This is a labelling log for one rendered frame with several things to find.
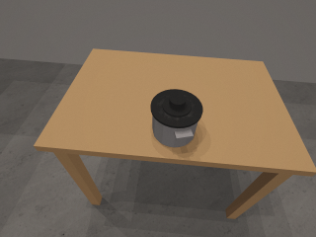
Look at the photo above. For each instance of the table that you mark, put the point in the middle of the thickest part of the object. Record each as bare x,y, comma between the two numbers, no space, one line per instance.
106,112

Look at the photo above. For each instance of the knob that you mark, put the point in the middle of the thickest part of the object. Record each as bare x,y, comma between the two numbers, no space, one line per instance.
177,101

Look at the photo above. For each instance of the pot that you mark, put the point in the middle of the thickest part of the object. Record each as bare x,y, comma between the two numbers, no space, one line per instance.
173,137

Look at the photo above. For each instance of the lid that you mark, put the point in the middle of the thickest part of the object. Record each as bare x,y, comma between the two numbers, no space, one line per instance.
187,116

